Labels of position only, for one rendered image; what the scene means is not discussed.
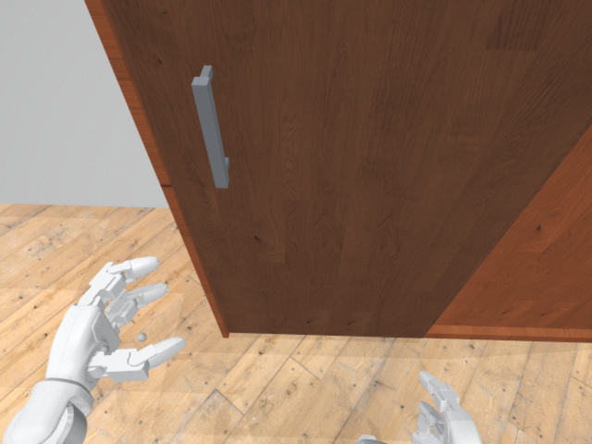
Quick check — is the right robot hand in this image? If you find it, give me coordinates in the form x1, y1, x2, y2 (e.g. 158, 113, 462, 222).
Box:
413, 371, 482, 444

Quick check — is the right robot shin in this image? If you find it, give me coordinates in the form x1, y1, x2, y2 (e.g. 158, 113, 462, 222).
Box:
356, 435, 376, 442

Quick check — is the left robot hand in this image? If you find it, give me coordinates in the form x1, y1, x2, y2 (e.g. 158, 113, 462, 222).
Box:
45, 256, 186, 392

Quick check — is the left robot forearm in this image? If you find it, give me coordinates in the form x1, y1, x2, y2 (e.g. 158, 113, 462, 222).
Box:
3, 378, 94, 444

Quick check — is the wardrobe door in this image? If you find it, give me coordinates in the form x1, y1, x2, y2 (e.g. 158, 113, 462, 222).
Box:
104, 0, 592, 339
434, 125, 592, 329

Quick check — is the handle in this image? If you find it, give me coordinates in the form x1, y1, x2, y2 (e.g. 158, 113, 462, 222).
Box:
191, 66, 229, 189

